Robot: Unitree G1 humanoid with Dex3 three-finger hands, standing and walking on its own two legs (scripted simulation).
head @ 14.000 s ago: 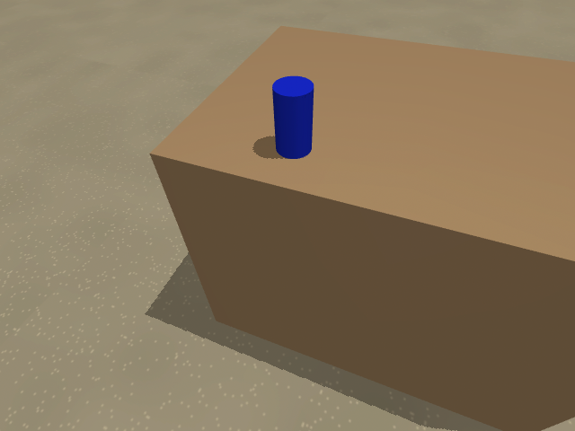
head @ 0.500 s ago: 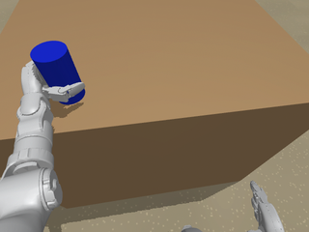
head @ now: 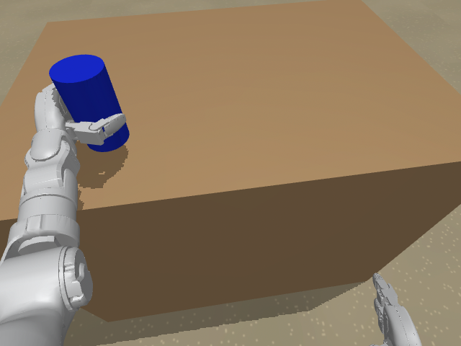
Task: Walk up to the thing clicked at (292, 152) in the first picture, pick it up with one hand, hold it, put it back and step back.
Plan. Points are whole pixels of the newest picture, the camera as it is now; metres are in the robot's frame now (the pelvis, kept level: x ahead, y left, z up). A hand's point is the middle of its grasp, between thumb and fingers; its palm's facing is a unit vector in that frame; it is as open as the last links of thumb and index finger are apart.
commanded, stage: settle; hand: left
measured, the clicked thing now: (94, 106) +0.49 +0.21 +0.17
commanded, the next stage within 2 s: lift in 0.38 s
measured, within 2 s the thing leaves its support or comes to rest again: neither
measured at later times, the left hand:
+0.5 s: hand (92, 101) +0.47 +0.20 +0.19, palm faces +0.19 -0.98 -0.02, open 10.3 cm
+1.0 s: hand (69, 83) +0.43 +0.20 +0.25, palm faces +0.17 -0.98 -0.04, open 10.3 cm
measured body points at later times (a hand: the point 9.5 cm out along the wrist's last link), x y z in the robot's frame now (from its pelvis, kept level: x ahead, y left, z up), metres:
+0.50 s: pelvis +0.00 +0.00 +0.01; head +0.03 -0.01 +0.46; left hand +0.46 +0.25 +0.19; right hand +0.15 -0.26 -0.06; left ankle -0.01 +0.12 -0.71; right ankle +0.00 -0.14 -0.71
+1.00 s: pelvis +0.00 +0.00 +0.02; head +0.00 -0.02 +0.47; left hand +0.42 +0.25 +0.26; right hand +0.16 -0.24 -0.05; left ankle -0.01 +0.12 -0.71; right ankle +0.00 -0.14 -0.71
